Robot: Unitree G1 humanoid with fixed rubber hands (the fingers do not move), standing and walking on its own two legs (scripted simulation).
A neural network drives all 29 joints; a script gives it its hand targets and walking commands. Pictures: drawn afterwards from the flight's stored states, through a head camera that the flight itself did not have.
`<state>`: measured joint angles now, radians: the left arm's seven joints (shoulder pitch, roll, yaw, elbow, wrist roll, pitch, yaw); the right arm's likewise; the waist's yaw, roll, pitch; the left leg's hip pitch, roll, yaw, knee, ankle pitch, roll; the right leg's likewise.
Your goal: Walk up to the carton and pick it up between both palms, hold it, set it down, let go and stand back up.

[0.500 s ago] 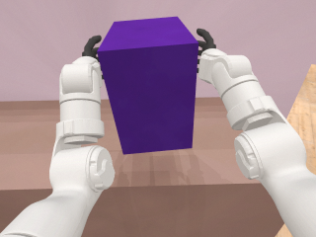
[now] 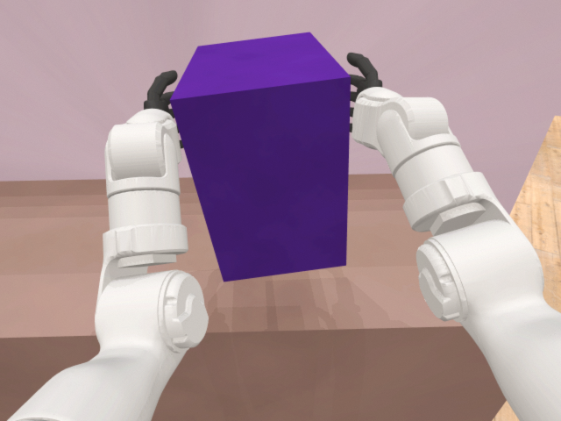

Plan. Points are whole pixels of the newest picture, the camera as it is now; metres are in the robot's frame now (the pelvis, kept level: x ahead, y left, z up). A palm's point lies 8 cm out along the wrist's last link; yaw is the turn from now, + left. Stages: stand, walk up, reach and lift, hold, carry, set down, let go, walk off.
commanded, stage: hold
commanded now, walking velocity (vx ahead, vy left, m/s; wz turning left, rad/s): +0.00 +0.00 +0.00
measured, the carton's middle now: (268, 151) +0.39 +0.01 +0.27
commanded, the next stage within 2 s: none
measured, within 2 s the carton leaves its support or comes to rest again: neither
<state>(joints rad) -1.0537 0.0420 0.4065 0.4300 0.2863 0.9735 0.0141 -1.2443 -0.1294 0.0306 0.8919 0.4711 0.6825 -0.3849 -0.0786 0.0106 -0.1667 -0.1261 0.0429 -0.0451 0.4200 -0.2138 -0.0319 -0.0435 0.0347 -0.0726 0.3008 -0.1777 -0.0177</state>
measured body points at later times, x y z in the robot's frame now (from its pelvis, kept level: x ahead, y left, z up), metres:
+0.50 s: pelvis -0.01 -0.01 +0.00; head -0.11 +0.01 +0.44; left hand +0.38 +0.13 +0.34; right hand +0.37 -0.13 +0.34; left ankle +0.01 +0.13 -0.75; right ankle +0.00 -0.10 -0.75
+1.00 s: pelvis +0.00 +0.00 +0.00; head -0.10 +0.02 +0.44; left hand +0.39 +0.14 +0.32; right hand +0.38 -0.12 +0.33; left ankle +0.01 +0.13 -0.75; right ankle +0.00 -0.10 -0.75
